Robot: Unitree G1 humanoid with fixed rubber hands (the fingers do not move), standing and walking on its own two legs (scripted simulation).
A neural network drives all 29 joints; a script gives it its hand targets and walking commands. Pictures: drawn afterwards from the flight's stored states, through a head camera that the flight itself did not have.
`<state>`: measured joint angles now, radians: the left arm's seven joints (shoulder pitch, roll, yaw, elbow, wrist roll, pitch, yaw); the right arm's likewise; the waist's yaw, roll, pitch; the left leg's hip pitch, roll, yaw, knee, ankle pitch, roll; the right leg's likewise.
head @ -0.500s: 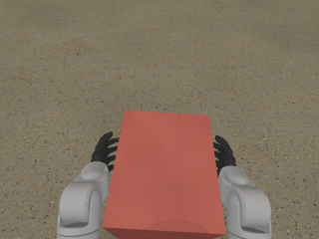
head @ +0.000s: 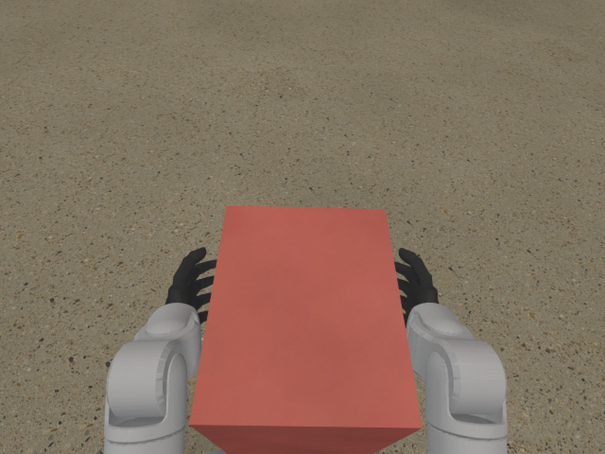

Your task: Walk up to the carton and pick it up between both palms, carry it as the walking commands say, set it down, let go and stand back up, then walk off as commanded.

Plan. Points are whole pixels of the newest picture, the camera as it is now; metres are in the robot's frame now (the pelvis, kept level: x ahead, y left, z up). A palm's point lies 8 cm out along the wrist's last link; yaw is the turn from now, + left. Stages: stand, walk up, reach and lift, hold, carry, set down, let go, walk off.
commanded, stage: carry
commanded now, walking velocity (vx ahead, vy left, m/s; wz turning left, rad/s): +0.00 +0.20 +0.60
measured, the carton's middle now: (301, 346) +0.25 +0.01 +0.02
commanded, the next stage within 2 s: none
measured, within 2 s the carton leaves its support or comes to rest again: neither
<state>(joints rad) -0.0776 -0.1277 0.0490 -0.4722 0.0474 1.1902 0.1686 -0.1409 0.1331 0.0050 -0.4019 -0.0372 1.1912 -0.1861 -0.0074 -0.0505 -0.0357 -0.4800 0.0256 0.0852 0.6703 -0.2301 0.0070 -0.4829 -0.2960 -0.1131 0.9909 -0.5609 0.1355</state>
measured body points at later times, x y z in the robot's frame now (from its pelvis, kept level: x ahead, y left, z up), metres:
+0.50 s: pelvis -0.06 +0.14 +0.03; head -0.05 +0.11 +0.48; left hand +0.16 +0.34 +0.12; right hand +0.24 +0.07 +0.11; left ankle -0.07 +0.31 -0.64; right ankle -0.02 -0.01 -0.71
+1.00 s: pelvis -0.15 +0.27 +0.02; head -0.16 +0.26 +0.47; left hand +0.03 +0.50 +0.11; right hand +0.15 +0.25 +0.10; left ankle -0.08 +0.38 -0.72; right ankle -0.13 +0.17 -0.72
